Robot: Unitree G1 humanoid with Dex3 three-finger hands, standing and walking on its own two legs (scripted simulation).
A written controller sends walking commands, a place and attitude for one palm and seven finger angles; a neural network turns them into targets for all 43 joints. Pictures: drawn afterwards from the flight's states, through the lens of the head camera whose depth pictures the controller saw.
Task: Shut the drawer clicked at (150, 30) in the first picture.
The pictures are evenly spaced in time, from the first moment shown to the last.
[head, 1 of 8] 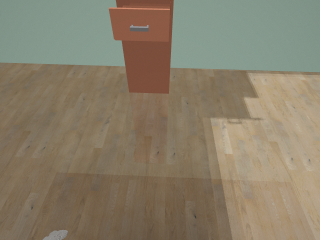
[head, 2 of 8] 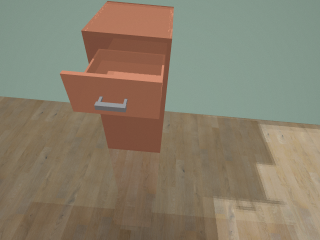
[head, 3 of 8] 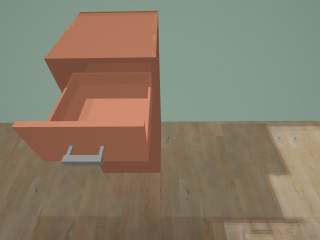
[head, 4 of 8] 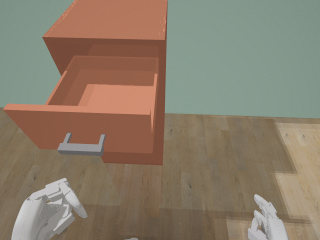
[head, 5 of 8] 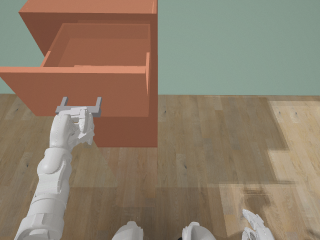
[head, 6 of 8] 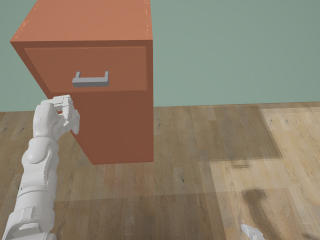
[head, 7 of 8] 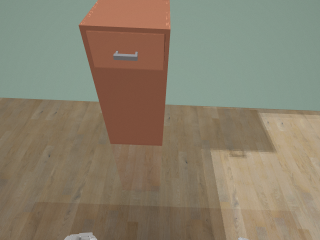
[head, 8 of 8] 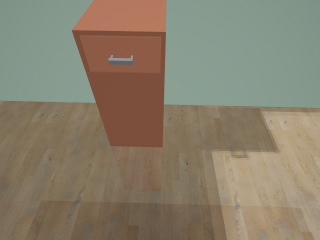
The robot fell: no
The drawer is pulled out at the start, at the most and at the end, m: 0.30 0.30 0.00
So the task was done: yes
